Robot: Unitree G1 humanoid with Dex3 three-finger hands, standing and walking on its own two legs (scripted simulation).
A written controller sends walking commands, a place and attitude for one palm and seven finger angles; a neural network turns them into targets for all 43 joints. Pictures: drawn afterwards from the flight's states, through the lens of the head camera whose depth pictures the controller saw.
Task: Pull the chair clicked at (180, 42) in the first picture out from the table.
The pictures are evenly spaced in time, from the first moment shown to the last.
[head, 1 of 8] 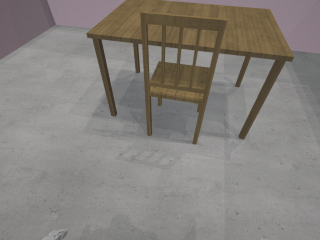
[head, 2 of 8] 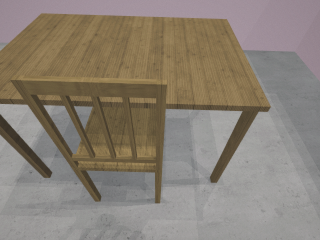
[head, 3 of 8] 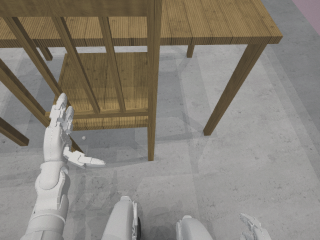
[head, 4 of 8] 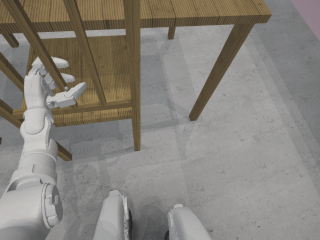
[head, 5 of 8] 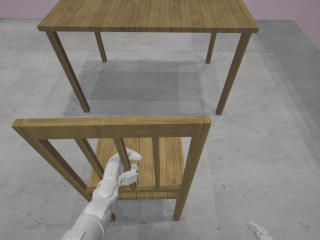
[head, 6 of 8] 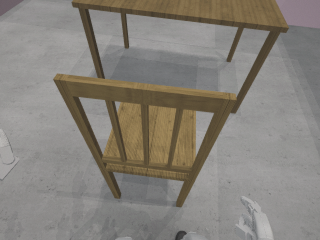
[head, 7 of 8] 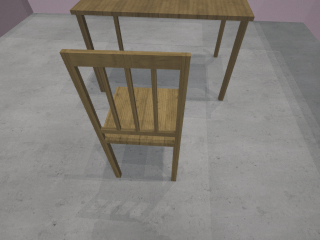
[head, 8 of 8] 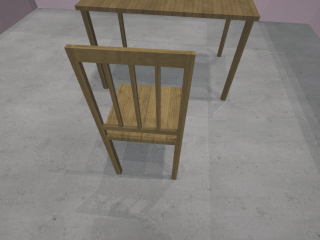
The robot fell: no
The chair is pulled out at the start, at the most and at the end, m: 0.00 0.68 0.68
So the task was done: yes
